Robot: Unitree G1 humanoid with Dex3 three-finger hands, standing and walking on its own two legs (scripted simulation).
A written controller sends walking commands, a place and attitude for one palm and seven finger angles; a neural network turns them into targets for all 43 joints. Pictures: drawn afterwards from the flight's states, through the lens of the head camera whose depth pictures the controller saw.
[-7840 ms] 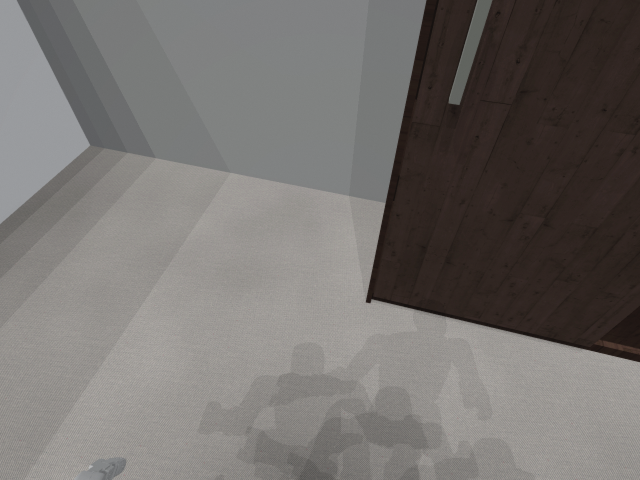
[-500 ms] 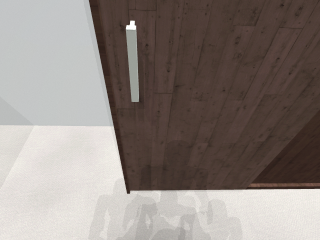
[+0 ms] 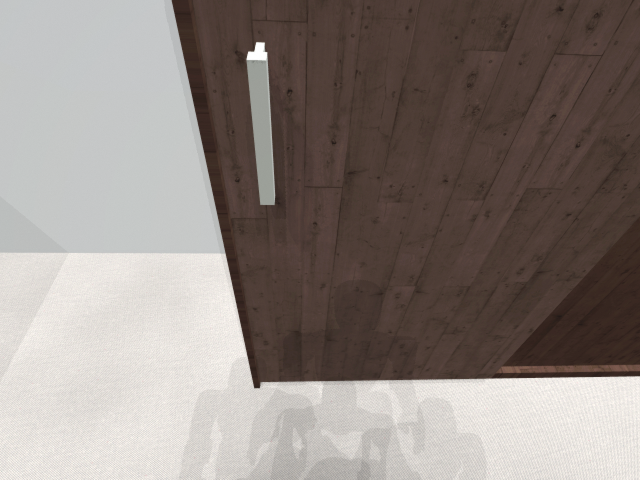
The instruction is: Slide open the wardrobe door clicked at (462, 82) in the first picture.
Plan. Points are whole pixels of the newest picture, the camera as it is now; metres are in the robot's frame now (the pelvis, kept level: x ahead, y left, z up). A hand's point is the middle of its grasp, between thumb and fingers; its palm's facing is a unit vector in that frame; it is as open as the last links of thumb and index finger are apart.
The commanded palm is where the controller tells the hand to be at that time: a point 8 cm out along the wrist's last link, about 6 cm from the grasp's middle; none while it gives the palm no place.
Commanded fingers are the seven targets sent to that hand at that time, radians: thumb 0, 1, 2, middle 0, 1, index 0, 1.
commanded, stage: look again from close up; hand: left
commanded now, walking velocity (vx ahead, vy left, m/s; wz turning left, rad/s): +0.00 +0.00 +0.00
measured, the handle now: (264, 131) +0.50 +0.12 +0.19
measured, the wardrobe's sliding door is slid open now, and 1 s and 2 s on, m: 0.00 0.00 0.00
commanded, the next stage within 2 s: raise the hand with hooked fingers in 0.74 s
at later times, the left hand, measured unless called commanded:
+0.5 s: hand out of the picture -0.01 +0.18 -0.18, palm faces +0.02 -0.98 -0.19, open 7.4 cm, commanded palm none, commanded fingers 0.00 0.90 0.90 -0.20 -0.30 -0.20 -0.30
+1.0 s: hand (170, 450) +0.16 +0.19 -0.04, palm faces +0.23 -0.96 -0.15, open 7.5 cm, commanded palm +0.11 +0.23 -0.04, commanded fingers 0.00 0.69 0.81 -0.22 -0.44 -0.22 -0.44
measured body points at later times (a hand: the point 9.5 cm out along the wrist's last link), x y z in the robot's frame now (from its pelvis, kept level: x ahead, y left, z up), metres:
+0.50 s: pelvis +0.00 +0.00 +0.00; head +0.01 +0.01 +0.45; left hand -0.01 +0.23 -0.16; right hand +0.03 -0.24 -0.15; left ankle +0.05 +0.11 -0.74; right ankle -0.06 -0.14 -0.74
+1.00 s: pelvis -0.01 -0.01 -0.01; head +0.00 -0.01 +0.44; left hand +0.15 +0.24 -0.03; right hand +0.10 -0.25 -0.13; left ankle +0.05 +0.11 -0.74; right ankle -0.06 -0.14 -0.74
